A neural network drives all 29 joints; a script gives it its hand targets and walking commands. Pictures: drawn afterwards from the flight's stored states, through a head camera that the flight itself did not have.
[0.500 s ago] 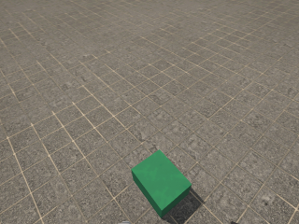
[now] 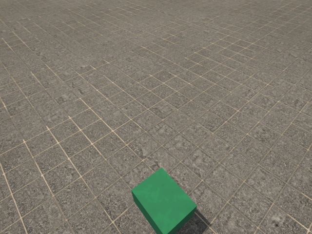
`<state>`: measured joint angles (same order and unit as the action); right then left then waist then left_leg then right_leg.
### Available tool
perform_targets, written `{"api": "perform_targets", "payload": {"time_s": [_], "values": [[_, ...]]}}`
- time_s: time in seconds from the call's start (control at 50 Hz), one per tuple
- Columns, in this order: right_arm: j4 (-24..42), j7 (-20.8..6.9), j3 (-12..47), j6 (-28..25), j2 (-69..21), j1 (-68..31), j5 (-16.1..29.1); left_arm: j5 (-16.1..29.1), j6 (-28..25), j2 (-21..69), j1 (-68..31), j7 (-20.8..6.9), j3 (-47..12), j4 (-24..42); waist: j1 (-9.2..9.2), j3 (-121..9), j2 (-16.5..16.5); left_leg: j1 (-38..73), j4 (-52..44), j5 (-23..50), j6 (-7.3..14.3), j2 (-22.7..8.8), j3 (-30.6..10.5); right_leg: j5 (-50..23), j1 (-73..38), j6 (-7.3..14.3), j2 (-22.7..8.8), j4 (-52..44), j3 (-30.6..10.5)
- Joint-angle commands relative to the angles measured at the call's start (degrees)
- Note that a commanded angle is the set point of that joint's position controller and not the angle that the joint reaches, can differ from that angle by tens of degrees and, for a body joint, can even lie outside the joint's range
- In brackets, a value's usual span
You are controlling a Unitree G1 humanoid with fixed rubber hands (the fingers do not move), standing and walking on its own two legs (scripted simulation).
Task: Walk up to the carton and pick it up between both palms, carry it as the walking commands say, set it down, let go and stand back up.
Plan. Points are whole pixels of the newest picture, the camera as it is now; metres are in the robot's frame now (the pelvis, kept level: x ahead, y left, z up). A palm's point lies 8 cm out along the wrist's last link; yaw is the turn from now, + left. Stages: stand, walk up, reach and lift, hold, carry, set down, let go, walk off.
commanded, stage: walk up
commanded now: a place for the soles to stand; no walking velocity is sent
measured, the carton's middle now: (162, 203) +0.46 -0.02 -0.68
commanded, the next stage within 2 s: none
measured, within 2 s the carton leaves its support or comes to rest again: neither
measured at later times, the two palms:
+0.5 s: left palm out of the picture +0.04 +0.17 -0.13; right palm out of the picture +0.09 -0.40 -0.10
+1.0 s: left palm out of the picture -0.02 +0.01 -0.12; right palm out of the picture +0.17 -0.48 -0.09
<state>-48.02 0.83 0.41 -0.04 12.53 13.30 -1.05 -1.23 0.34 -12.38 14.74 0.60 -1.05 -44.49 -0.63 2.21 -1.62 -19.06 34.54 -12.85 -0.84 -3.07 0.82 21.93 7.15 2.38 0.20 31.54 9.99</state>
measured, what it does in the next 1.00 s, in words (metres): steps to the right, turning left: right foot, then left foot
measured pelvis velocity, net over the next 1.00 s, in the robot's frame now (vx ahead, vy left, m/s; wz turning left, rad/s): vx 0.00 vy -0.26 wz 0.43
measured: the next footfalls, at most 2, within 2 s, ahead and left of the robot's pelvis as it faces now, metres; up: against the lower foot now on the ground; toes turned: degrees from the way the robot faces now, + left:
right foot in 0.48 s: +0.04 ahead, -0.26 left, +0.00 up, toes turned +10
left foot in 0.70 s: +0.02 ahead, -0.06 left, +0.00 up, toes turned +18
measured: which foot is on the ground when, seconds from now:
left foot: down 0.00-0.48, up 0.50-0.68, down 0.70-1.00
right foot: down 0.00-0.14, up 0.16-0.46, down 0.48-0.70, up 0.72-1.00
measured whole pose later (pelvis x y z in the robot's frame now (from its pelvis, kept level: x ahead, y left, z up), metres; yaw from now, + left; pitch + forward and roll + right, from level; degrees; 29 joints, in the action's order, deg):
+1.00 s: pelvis +0.00 -0.26 +0.00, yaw +25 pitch -2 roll -1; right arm -37.9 3.1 -2.2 -1.3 13.9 21.3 -1.9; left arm -2.5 5.2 -18.4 16.9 -3.4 0.3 -36.9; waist -0.6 3.2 3.4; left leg -20.7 36.4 -15.2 -0.9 -2.5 -8.6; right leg 19.2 29.9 -2.5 -5.3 53.8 -3.2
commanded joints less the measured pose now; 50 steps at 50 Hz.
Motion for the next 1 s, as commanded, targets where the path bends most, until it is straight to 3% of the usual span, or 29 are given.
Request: {"api": "perform_targets", "payload": {"time_s": [0.0,0.1,0.12,0.14,0.16,0.18,0.22,0.26,0.3,0.36,0.42,0.44,0.46,0.48,0.5,0.52,0.56,0.6,0.64,0.66,0.68,0.7,0.72,0.74,0.76,0.78,0.84,0.9,0.98], "values": [[2.41,0.07,-0.88,-0.62,4.94,0.07,-0.03,-0.10,-0.30,-6.08,2.58,0.13,1.25,1.72,0.63,-0.31,1.94,3.32,-2.51,11.69,3.59,-3.03,-3.38,-14.21,4.17,0.06,-8.19,-8.84,-6.95],[1.08,0.01,-0.66,-0.60,5.49,1.05,-0.05,-0.19,-0.23,-6.62,2.81,0.13,0.96,0.57,0.35,0.40,1.54,3.49,-3.31,10.27,3.88,-2.92,-3.75,-8.81,4.88,0.57,-8.11,-10.16,-7.05],[0.26,2.63,-4.40,-0.43,10.28,11.58,-0.18,-2.13,2.53,-12.71,-3.85,-1.08,4.59,3.02,-1.39,4.47,8.67,2.41,-4.10,14.50,4.99,-4.86,-11.82,0.65,7.86,-0.26,-4.33,0.84,0.62],[-0.44,3.93,-6.29,-0.23,16.00,16.54,-0.99,-1.97,3.88,-9.82,-3.69,-1.90,4.30,4.65,-2.53,1.48,-1.24,10.30,-8.49,12.75,10.16,-11.93,-23.62,9.67,17.22,-1.65,-0.62,11.70,-0.62],[1.01,4.93,-7.75,-0.29,17.50,19.30,-1.03,-1.87,4.63,-7.65,-5.55,-2.73,3.53,6.62,-4.73,-0.42,-7.68,14.57,-14.82,5.52,15.42,-17.52,-38.16,20.10,25.68,-2.40,1.10,23.27,-7.82],[2.39,5.80,-8.45,-0.79,16.90,17.58,-0.75,-1.90,4.95,-5.97,-6.89,-3.11,3.58,7.90,-3.60,-1.55,-6.63,14.73,-16.59,-2.98,17.75,-19.93,-41.90,18.58,29.92,-3.68,-1.82,33.10,-14.74],[6.43,6.45,-8.16,-1.63,13.71,9.17,-0.47,-1.96,4.55,-7.62,-7.03,-3.47,4.34,9.02,0.03,-2.06,-2.62,7.72,-17.34,-16.95,15.31,-17.47,-37.79,8.28,29.89,-4.68,-5.64,37.48,-18.20],[8.93,5.89,-7.62,-1.42,12.04,5.19,-0.42,-3.10,4.60,-8.34,-4.61,-3.87,4.56,8.57,1.80,-3.97,-1.34,1.63,-16.06,-16.71,12.80,-12.72,-30.04,3.88,24.67,-5.16,-4.32,36.15,-15.20],[10.48,5.35,-7.97,-0.88,12.63,5.21,-0.77,-2.78,5.41,-7.29,-3.22,-4.16,3.92,9.66,1.80,-4.24,-4.86,-2.59,-15.56,-18.09,11.66,-10.18,-25.93,5.02,21.14,-5.15,-3.25,32.89,-13.67],[12.32,4.92,-8.91,0.00,15.21,6.16,-1.61,-1.49,6.33,-8.15,-1.96,-4.24,3.18,11.54,0.96,-3.59,-11.41,-5.81,-16.37,-21.63,9.67,-8.29,-23.99,8.80,15.86,-4.80,-2.70,25.88,-12.27],[14.66,4.16,-9.28,1.28,16.64,2.82,-1.83,0.10,6.50,-9.77,5.64,-4.01,2.65,10.45,3.46,-3.02,-13.56,-13.64,-15.21,-21.70,4.87,-4.79,-19.32,7.84,3.44,-3.19,-1.19,15.42,-7.89],[14.96,4.06,-9.05,1.81,15.98,2.19,-1.69,0.34,6.29,-9.47,9.79,-3.84,2.26,9.24,5.41,-1.93,-9.63,-17.60,-9.84,-24.15,3.61,-2.25,-17.13,4.80,-0.87,-2.59,-0.80,7.96,-7.22],[15.21,3.99,-8.16,2.10,12.97,2.79,-1.51,0.03,5.63,-10.46,11.80,-3.70,1.77,8.68,6.54,1.61,-0.23,-20.05,1.49,-25.39,3.05,2.44,-15.19,8.51,1.75,-2.12,-1.25,-0.50,-10.48],[16.55,4.13,-6.73,1.95,7.28,4.64,-1.34,-0.19,4.99,-16.35,10.83,-3.75,2.12,10.74,6.48,4.03,17.52,-26.18,18.96,-25.04,0.04,12.14,-8.09,23.34,8.98,2.14,-16.17,-15.56,-32.37],[19.14,5.01,-6.51,1.53,6.95,2.76,-2.41,0.45,5.14,-18.44,3.91,-3.54,2.83,13.23,4.72,8.51,18.72,-24.95,26.24,-27.36,-1.33,11.18,-9.85,31.20,20.81,6.62,-22.24,-22.92,-42.94],[18.74,5.29,-6.72,1.18,7.96,2.86,-2.42,-0.09,4.79,-16.73,-1.01,-2.98,2.83,13.97,2.14,11.17,15.19,-20.95,32.57,-22.93,-0.53,9.89,-10.98,31.80,25.41,8.34,-22.09,-22.41,-40.41],[14.95,4.64,-6.15,0.09,7.86,8.05,-1.92,-1.01,3.84,-13.32,-5.90,-2.41,2.27,13.60,-2.29,9.08,12.68,-11.01,34.09,-15.58,0.25,7.56,-5.64,16.85,25.09,7.08,-17.00,-17.90,-24.56],[13.60,3.33,-5.09,-0.64,6.93,8.14,-1.87,-1.71,3.38,-11.47,-3.60,-2.30,1.67,11.55,-1.60,6.88,12.01,-5.36,21.07,-15.33,0.03,5.80,1.47,9.36,20.00,5.89,-13.34,-12.74,-16.30],[13.48,2.51,-4.43,-1.42,5.28,9.13,-1.43,-1.37,3.64,-11.71,-0.10,-2.51,1.10,9.98,-0.86,4.33,9.96,6.14,3.92,-8.34,0.28,8.77,6.40,10.79,19.45,4.94,-11.17,-4.94,-12.09],[12.79,2.51,-4.42,-1.72,5.04,11.54,-1.33,-1.37,3.78,-11.46,2.27,-2.51,0.87,9.27,-1.51,2.60,8.82,14.72,-4.52,-5.19,0.92,9.10,4.89,13.21,22.18,3.81,-9.33,0.46,-9.60],[11.99,2.75,-4.74,-2.26,6.50,15.23,-1.09,-2.04,3.53,-9.19,4.62,-2.35,0.36,9.08,-2.66,0.58,5.82,24.79,-9.07,-5.55,1.88,2.08,-8.60,15.06,29.78,1.44,-6.55,8.82,-7.55],[12.29,3.27,-5.55,-3.13,11.40,19.38,-1.13,-3.04,2.90,-5.11,5.33,-2.19,-0.40,11.10,-2.93,0.35,-2.94,27.56,-12.71,-1.59,4.34,-16.27,-35.87,18.62,40.10,-1.99,-3.41,25.43,-7.74],[12.14,4.48,-6.32,-2.98,14.81,18.19,0.21,-2.43,4.09,-9.44,5.81,-2.20,1.28,11.44,-2.26,-1.99,0.43,19.16,-14.33,-3.04,11.37,-22.46,-44.91,17.23,37.23,-3.45,-4.79,28.44,-14.74],[12.10,4.81,-6.26,-2.97,14.02,14.28,0.00,-1.95,4.81,-11.10,4.85,-2.10,1.79,11.21,-0.90,-0.43,0.30,12.90,-15.17,-13.04,14.03,-20.75,-43.82,14.31,35.52,-3.47,-5.83,31.41,-16.08],[12.29,4.88,-5.54,-2.94,13.33,11.55,-0.20,-1.97,4.91,-10.68,3.80,-2.26,1.77,11.07,0.01,1.75,-2.05,9.29,-16.87,-22.63,13.96,-17.70,-39.98,9.18,35.81,-3.76,-6.16,32.05,-16.39],[12.74,4.67,-5.01,-2.75,12.19,9.80,-0.48,-2.34,4.99,-10.38,3.39,-2.42,1.98,10.72,0.16,3.12,-3.25,6.38,-18.35,-26.32,13.26,-14.41,-35.74,4.98,35.56,-4.44,-6.08,32.13,-15.92],[13.93,3.64,-4.53,-2.85,10.22,6.53,-0.48,-2.78,4.84,-9.70,4.66,-3.49,2.46,9.51,1.37,1.99,-4.52,0.07,-17.55,-19.27,12.23,-9.84,-26.70,-2.18,30.33,-5.85,-5.81,31.26,-14.43],[14.41,2.98,-5.26,-2.79,11.11,5.41,-0.65,-2.00,4.65,-8.72,3.85,-3.97,2.37,10.25,1.96,0.66,-6.21,-3.76,-15.67,-19.67,11.78,-8.76,-22.95,-4.65,26.18,-5.64,-5.84,29.42,-13.54],[14.83,1.94,-6.13,-1.45,12.88,3.68,-1.11,-0.41,3.91,-7.94,4.35,-3.97,1.75,11.44,1.28,-0.30,-11.39,-9.63,-12.39,-20.40,8.90,-5.54,-17.49,-1.33,14.03,-4.39,-3.60,17.61,-9.96]]}}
